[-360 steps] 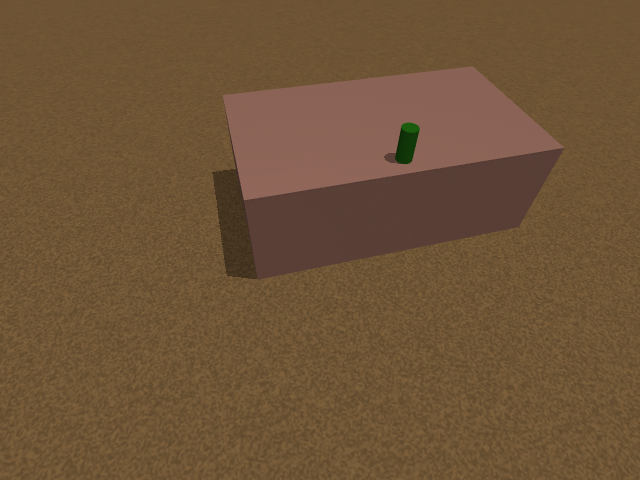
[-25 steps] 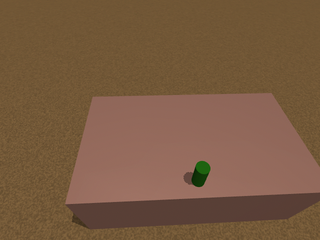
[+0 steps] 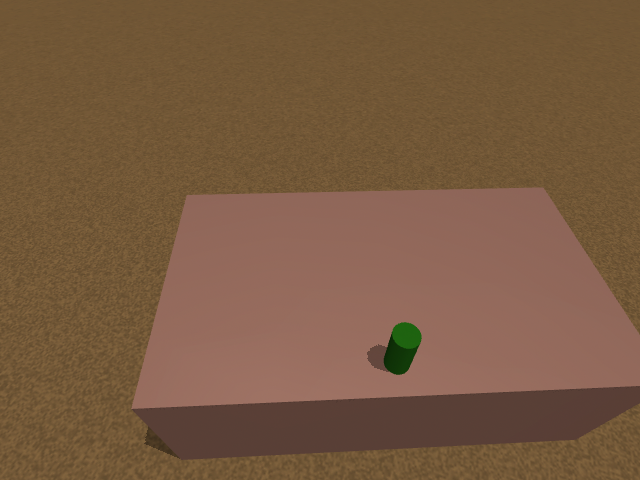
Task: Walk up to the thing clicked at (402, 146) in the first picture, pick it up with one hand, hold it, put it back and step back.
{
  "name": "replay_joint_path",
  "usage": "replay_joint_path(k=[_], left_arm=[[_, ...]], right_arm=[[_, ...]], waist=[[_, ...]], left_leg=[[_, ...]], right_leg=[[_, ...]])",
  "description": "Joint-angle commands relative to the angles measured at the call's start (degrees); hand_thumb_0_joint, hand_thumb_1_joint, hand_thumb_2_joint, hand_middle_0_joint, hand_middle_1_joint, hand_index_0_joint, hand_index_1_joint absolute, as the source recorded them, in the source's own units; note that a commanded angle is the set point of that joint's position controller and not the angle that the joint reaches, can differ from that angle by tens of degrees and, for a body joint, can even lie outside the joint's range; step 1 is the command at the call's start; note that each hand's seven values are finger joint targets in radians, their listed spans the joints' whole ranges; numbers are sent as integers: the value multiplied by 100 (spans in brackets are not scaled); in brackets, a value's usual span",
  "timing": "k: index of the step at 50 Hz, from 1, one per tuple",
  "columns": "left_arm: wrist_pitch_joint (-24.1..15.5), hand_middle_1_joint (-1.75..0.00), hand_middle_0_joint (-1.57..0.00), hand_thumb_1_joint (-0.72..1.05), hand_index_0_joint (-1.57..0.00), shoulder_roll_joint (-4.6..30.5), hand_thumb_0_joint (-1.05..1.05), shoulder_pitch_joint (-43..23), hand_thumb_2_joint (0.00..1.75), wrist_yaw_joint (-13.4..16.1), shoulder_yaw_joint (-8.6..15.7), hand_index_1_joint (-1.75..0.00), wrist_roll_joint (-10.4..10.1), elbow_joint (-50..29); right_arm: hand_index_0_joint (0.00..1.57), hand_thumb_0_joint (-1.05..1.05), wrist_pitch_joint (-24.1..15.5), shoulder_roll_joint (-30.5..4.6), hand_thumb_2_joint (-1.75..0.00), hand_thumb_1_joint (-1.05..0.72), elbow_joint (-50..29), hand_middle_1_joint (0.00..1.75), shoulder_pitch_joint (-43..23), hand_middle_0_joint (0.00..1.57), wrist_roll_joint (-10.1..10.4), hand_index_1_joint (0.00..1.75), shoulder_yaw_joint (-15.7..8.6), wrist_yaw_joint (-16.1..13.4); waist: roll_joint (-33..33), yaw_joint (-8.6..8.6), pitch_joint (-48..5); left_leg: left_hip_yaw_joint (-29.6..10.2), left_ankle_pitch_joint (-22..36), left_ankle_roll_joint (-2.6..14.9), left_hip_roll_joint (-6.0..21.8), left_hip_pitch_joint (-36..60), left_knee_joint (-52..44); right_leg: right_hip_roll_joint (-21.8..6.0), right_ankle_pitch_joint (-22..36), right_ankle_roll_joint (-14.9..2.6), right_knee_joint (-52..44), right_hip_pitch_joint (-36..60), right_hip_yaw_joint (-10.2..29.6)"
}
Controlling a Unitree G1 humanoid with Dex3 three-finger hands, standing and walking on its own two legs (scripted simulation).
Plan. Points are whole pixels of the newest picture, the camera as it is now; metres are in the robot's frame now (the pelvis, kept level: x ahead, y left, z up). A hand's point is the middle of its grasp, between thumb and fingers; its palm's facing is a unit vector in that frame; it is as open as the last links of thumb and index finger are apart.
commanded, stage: stand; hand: right
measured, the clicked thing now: (401, 349) +0.44 -0.18 -0.30
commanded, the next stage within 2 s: go down in 0.24 s
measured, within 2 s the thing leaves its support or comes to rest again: neither
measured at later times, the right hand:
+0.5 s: hand out of the picture +0.12 -0.24 -0.15, palm faces +0.05 +0.95 -0.32, open 9.1 cm
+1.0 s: hand out of the picture +0.14 -0.26 -0.15, palm faces +0.07 +0.94 -0.33, open 17.1 cm
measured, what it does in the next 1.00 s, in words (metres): stands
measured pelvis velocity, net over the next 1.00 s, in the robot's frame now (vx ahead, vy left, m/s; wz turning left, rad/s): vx -0.01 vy -0.01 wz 0.01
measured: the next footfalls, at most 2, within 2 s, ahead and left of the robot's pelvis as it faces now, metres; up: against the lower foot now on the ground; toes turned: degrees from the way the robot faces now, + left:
none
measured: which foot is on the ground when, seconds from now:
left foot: down 0.00-1.00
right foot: down 0.00-1.00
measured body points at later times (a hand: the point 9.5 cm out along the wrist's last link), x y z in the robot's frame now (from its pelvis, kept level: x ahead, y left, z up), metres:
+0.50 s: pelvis -0.02 +0.00 -0.01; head +0.03 +0.00 +0.44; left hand +0.13 +0.29 -0.12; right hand +0.12 -0.29 -0.13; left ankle -0.01 +0.12 -0.75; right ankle +0.00 -0.13 -0.75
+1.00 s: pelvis -0.01 -0.01 -0.03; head +0.04 -0.01 +0.41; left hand +0.14 +0.28 -0.12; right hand +0.14 -0.31 -0.13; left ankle -0.01 +0.12 -0.75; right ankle +0.00 -0.13 -0.75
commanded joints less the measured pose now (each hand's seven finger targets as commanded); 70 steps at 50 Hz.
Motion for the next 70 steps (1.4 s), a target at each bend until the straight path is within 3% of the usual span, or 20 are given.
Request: replay_joint_path(k=[1, 17, 18, 19, 20, 21, 23, 24, 26, 28, 29, 31, 36, 39, 46, 52, 61, 63, 66, 70], left_arm=[[-109, -30, -20, 90, -20, 1264, 0, -206, 90, 101, 257, -30, -15, -331], [-126, -22, -12, 82, -12, 1242, 0, -173, 82, 98, 234, -22, -17, -360], [-735, -14, -4, 74, -4, 186, 0, -2183, 74, 153, 154, -14, -527, -2371], [-860, -6, -4, 66, -3, 599, 0, -2089, 66, 237, 222, -6, -532, -2525], [-798, -4, -4, 58, -2, 997, 0, -1468, 58, 291, 460, -6, -527, -1902], [-729, -4, -4, 50, -2, 1188, 0, -1072, 50, 289, 689, -6, -522, -1589], [-678, -4, -4, 34, -3, 1368, 0, -694, 34, 404, 1007, -5, -527, -2263], [-693, -4, -4, 26, -3, 1260, 0, -741, 26, 452, 925, -5, -515, -2362], [-551, -4, -3, 16, -4, 797, 0, 79, 18, 418, 891, -3, -326, -1515], [-588, -5, -4, 3, -6, 810, 0, 54, 13, 347, 1058, -3, -206, -1868], [-626, -5, -4, -2, -6, 1019, 0, -112, 11, 325, 1162, -2, -226, -2692], [-472, -5, -4, -12, -6, 679, 0, 712, 8, 233, 979, -2, -249, -2211], [-525, -5, -5, -35, -6, 680, 0, -232, 5, 160, 930, -4, -288, -2992], [-687, -6, -6, -51, -6, 672, 0, -363, 4, 215, 972, -6, -211, -3193], [-945, -6, -6, -54, -5, 693, 0, 149, 5, 480, 1037, -7, -113, -3641], [-923, -6, -5, -53, -5, 585, 0, 764, 4, 589, 1012, -6, -114, -3595], [-908, -6, -5, -53, -6, 493, 0, 603, 4, 571, 905, -5, -133, -4028], [-928, -5, -5, -53, -6, 525, 0, 655, 4, 579, 936, -5, -153, -4221], [-900, -6, -5, -53, -6, 521, 0, 706, 4, 609, 917, -5, -155, -4403], [-891, -6, -6, -54, -6, 546, 0, 993, 4, 649, 1014, -6, -167, -4579]], right_arm=[[20, 0, -105, -1176, -90, -90, -373, 30, -259, 20, 22, 30, -206, -75], [12, 0, -95, -1194, -82, -82, -390, 22, -239, 12, 21, 22, -212, -60], [4, 0, -526, -109, -74, -74, -2400, 14, -2250, 4, 471, 14, 11, -124], [3, 0, -555, -632, -66, -66, -2764, 7, -1967, 3, 443, 7, -153, -162], [3, 0, -321, -877, -58, -58, -1561, 6, -1018, 3, 414, 6, -310, -201], [3, 0, -154, -967, -50, -50, -1304, 7, -814, 2, 400, 7, -450, -174], [3, 0, 55, -1322, -34, -34, -1422, 6, -1007, 3, 339, 6, -770, -243], [4, 0, 129, -1346, -26, -26, -1650, 6, -1247, 4, 306, 6, -745, -246], [4, 0, 435, -1160, -20, -18, -1176, 5, -1152, 4, 126, 5, -745, -129], [5, 0, 696, -1216, -16, -7, -1270, 5, -659, 5, 0, 5, -985, -3], [5, 0, 851, -1240, -14, -3, -1658, 4, -459, 5, 1, 4, -1027, 39], [5, 0, 1199, -1112, -10, 6, -2054, 4, -163, 6, 15, 4, -931, 167], [5, 0, 1625, -1146, -7, 32, -3065, 5, -594, 5, 1, 5, -907, 204], [4, 0, 1580, -1098, -5, 51, -3382, 6, -644, 3, -20, 6, -961, 140], [4, 0, 1482, -1169, -3, 56, -3910, 5, -189, 4, 36, 5, -1215, 93], [4, 0, 1735, -1149, -3, 58, -4195, 5, 281, 4, 36, 5, -1218, 156], [3, 0, 2079, -1247, -5, 56, -5010, 6, 448, 2, 53, 6, -1302, 304], [3, 0, 2179, -1002, -5, 56, -4925, 6, 652, 2, 89, 6, -1156, 353], [4, 0, 2198, -1222, -5, 55, -5269, 6, 682, 3, 117, 6, -1369, 344], [4, 0, 2250, -1243, -4, 56, -5421, 6, 704, 3, 151, 6, -1441, 353]], waist=[[-77, 0, -413], [-29, -5, -463], [-571, 73, -445], [-431, -50, -644], [-91, -125, -326], [129, 7, -149], [216, 198, -1486], [219, 143, -1725], [-19, 51, -1191], [89, 71, -1562], [167, 107, -2060], [-271, 51, -1491], [-284, 18, -1156], [-254, 23, -1334], [-90, 39, -1934], [-372, 94, -1722], [-385, 43, -1582], [-209, 123, -1551], [-319, 4, -1709], [-261, 112, -1823]], left_leg=[[-600, 766, 121, 717, 127, -252], [-590, 713, 143, 718, 138, -210], [-124, 611, 75, -50, -814, 458], [-96, 338, 71, -76, -579, 446], [-45, 10, 49, -98, -674, 426], [11, -132, -1, -82, -1012, 576], [-2, 557, -7, -68, -704, 791], [-29, 701, 6, -64, -684, 867], [-76, 691, 74, -80, -1182, 1080], [-39, 659, 55, -123, -1127, 1196], [-22, 745, 42, -123, -868, 1196], [-6, 648, 81, -149, -1208, 1124], [-4, -310, 116, -157, -1604, 1166], [-16, -193, 123, -147, -1673, 1403], [-97, 118, 47, -83, -1625, 1755], [32, 123, 105, -176, -1972, 2019], [27, 287, 73, -127, -2090, 2180], [34, 154, 55, -143, -2154, 2200], [52, 187, 68, -140, -2103, 2297], [55, 189, 56, -149, -2194, 2389]], right_leg=[[-616, 792, -225, -234, -98, 438], [-627, 804, -239, -248, -88, 459], [151, 556, -167, 369, -642, -160], [126, 313, -154, 362, -564, -99], [147, 36, -205, 401, -812, -99], [174, -85, -198, 544, -929, -107], [165, 537, -197, 828, -624, -71], [165, 680, -182, 908, -601, -72], [187, 696, -196, 1111, -1127, -95], [211, 592, -219, 1236, -1080, -133], [223, 657, -208, 1251, -913, -141], [233, 546, -173, 1156, -1168, -183], [173, -365, -189, 1201, -1663, -81], [141, -185, -182, 1446, -1746, 0], [169, 111, -202, 1908, -1686, 15], [79, 333, -124, 1929, -1722, 115], [117, 419, -124, 2254, -2053, 65], [105, 247, -143, 2288, -2115, 90], [101, 395, -106, 2330, -2076, 112], [91, 421, -118, 2438, -2076, 136]])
